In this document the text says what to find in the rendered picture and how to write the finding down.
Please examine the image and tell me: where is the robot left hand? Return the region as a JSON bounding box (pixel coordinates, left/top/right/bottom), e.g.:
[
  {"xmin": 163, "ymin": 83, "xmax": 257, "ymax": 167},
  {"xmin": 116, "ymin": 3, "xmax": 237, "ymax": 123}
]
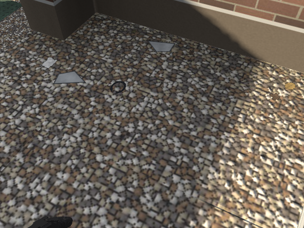
[{"xmin": 28, "ymin": 216, "xmax": 73, "ymax": 228}]

